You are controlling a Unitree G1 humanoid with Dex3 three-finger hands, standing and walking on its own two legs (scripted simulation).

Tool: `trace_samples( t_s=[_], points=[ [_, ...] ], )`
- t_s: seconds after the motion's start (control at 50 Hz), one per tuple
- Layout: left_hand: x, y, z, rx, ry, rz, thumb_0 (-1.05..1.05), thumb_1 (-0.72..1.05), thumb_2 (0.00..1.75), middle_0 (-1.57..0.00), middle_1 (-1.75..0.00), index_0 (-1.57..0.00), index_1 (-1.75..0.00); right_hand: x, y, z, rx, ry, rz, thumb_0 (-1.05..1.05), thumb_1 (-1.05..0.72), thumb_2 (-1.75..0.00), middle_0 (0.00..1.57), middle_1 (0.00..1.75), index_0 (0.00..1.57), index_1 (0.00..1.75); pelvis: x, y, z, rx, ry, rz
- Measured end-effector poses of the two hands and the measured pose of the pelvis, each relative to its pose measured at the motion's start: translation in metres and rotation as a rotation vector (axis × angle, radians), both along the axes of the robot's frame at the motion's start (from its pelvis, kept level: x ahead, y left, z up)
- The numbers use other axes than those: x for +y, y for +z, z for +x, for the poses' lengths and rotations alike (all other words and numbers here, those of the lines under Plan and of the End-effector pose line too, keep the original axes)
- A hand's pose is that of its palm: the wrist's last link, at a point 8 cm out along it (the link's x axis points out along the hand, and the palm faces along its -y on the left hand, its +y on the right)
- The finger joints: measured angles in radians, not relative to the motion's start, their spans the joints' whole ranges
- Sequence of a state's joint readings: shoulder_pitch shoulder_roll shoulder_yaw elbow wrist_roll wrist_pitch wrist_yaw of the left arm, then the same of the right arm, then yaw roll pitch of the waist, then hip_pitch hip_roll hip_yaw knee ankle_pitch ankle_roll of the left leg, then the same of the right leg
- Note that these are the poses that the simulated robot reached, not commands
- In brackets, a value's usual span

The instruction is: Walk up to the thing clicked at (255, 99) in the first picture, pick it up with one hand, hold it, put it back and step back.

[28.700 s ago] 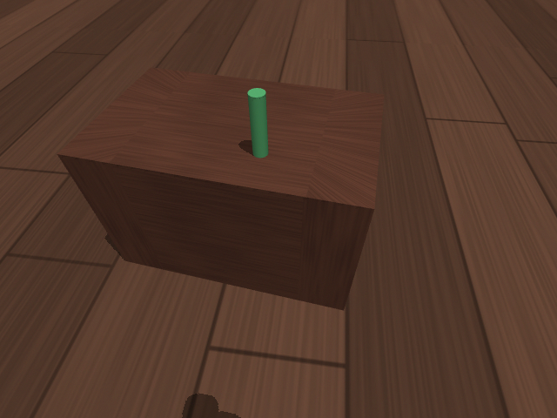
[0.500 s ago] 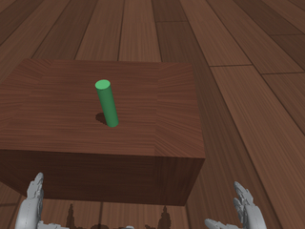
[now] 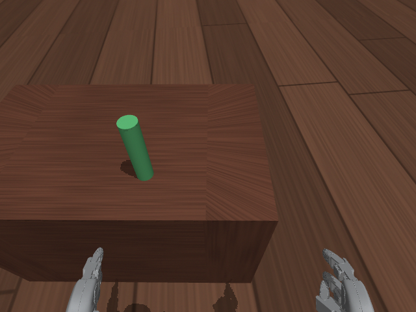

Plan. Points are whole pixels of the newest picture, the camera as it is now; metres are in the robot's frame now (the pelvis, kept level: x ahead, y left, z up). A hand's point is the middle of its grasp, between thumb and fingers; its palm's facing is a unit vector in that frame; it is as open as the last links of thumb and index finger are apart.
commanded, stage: home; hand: left
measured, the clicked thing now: (137, 151) +0.50 +0.21 -0.01
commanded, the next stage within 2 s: none
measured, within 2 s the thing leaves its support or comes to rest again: neither
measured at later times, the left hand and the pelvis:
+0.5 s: hand (122, 307) +0.16 +0.17 -0.04, palm faces +0.12 -0.96 -0.24, open 17.4 cm; pelvis -0.01 -0.01 +0.00, yaw +0 degrees
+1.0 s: hand out of the picture +0.15 +0.18 -0.04, palm faces +0.13 -0.96 -0.24, open 17.3 cm; pelvis -0.02 +0.00 +0.00, yaw +0 degrees
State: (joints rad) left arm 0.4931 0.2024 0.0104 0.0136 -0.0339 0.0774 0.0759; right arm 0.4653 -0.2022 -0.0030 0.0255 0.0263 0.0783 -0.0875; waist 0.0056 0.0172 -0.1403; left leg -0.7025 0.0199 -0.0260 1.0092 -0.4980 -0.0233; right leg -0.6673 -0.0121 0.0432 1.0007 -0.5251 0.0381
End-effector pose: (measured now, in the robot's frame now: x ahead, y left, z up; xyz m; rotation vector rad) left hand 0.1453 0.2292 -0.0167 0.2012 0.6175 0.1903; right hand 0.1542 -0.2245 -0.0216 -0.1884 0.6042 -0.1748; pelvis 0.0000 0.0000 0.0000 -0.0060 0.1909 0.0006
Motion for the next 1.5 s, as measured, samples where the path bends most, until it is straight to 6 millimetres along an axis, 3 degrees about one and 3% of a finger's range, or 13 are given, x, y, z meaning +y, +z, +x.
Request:
trace_samples(
  t_s=[0.32, 0.84, 1.5],
  points=[
    [-0.01, -0.002, -0.001, -0.008, -0.007, -0.015, -0.01, -0.53, 0.07, -0.05, -0.05, -0.05, -0.06, -0.009, 0.001, -0.007, 0.024, -0.003, -0.01, 0.02, -0.9, -0.9, 0.2, 0.3, 0.2, 0.3, -0.007, -0.002, -0.002, 0.009, 0.004, 0.007],
    [-0.006, -0.001, -0.016, -0.04, -0.004, -0.002, -0.01, -0.52, 0.07, -0.05, -0.05, -0.05, -0.06, -0.004, 0.0, -0.024, 0.021, -0.01, -0.009, 0.02, -0.9, -0.9, 0.2, 0.3, 0.2, 0.3, -0.003, -0.005, -0.017, -0.009, -0.001, 0.006],
    [-0.002, 0.001, -0.014, -0.053, -0.006, 0.006, -0.01, -0.52, 0.08, -0.05, -0.05, -0.05, -0.06, 0.0, 0.0, -0.023, 0.032, -0.012, -0.006, 0.02, -0.9, -0.9, 0.2, 0.3, 0.2, 0.3, 0.0, -0.004, -0.016, -0.007, -0.004, 0.004]
  ],
)
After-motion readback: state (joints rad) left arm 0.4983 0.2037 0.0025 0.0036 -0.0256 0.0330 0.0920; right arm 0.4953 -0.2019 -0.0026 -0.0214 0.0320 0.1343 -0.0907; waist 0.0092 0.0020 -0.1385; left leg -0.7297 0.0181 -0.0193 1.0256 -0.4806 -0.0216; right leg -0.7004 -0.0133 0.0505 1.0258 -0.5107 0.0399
